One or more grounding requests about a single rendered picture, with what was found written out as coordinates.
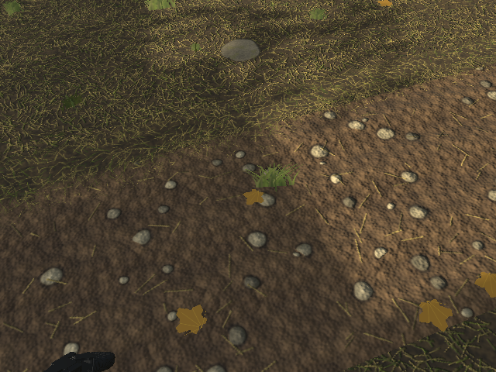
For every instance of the left robot hand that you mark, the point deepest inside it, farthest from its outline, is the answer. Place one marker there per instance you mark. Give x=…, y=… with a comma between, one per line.
x=85, y=362

